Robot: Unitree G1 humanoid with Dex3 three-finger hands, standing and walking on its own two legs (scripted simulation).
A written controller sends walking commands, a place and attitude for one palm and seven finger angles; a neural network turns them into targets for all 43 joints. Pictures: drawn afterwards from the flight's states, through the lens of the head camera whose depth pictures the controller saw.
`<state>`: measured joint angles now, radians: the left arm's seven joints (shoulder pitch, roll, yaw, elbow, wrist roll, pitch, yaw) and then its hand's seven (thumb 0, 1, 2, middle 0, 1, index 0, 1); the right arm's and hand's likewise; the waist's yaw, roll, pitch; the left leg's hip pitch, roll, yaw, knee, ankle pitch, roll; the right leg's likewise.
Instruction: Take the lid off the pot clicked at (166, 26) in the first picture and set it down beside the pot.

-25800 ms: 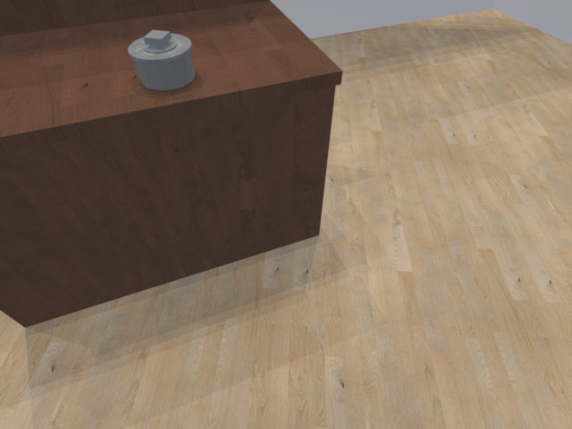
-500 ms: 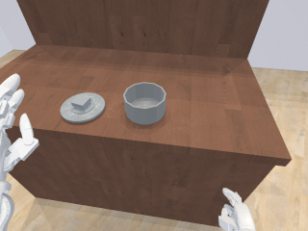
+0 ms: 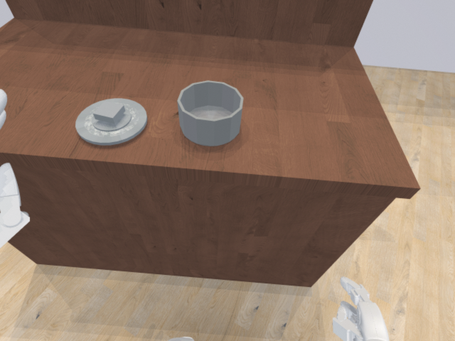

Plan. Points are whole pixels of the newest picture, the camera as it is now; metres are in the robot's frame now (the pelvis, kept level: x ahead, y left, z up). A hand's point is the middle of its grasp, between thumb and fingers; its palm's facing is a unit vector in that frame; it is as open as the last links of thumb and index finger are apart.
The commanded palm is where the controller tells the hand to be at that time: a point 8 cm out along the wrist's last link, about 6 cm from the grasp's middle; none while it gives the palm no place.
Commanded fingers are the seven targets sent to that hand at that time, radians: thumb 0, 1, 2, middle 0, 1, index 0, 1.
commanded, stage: step back with the hand held close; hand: left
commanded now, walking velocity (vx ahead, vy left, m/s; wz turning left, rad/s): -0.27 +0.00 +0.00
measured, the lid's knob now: (109, 112) +0.55 +0.31 +0.06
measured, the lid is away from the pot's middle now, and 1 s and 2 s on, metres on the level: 0.23 0.23 0.23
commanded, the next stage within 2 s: stop stepping back and stand still in 0.64 s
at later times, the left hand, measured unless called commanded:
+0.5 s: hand out of the picture +0.11 +0.24 +0.24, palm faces +0.42 -0.80 -0.43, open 7.4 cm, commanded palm +0.04 +0.30 +0.24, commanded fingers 0.00 0.90 0.90 -0.20 -0.30 -0.20 -0.30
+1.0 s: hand out of the picture -0.03 +0.27 +0.25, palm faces +0.38 -0.85 -0.36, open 7.4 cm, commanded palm -0.06 +0.32 +0.24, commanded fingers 0.00 0.90 0.90 -0.20 -0.30 -0.20 -0.30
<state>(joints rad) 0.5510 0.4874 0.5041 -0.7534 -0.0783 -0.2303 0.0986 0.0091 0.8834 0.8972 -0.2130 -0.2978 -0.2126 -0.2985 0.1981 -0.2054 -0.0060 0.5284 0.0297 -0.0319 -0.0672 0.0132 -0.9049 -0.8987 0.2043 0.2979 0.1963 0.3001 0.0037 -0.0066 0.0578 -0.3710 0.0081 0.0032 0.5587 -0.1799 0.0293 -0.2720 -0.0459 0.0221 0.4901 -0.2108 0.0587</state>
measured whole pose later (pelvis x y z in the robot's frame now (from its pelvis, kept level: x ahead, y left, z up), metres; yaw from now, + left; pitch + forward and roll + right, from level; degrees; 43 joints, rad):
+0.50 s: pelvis -0.08 +0.01 -0.01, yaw +1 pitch +0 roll -3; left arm 0.50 0.45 0.48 -0.74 -0.06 -0.29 0.13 0.01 0.88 0.90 -0.21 -0.30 -0.21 -0.30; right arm 0.22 -0.20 -0.03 0.61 0.01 -0.07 -0.05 0.01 -0.90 -0.90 0.21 0.30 0.20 0.30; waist -0.02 0.01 0.02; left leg -0.53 0.00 -0.01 0.77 -0.33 0.01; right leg -0.29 0.02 0.03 0.54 -0.24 0.04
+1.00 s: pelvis -0.21 +0.05 -0.01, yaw -3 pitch -1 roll -4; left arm 0.52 0.46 0.45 -0.80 -0.07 -0.22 0.13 0.01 0.88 0.90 -0.21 -0.30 -0.21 -0.30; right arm 0.26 -0.22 0.01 0.61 0.01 -0.06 -0.07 0.01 -0.90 -0.90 0.21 0.30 0.20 0.30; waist 0.01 0.01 -0.07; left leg -0.42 0.02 -0.04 0.72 -0.41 0.01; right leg -0.31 -0.03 -0.06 0.61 -0.37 0.02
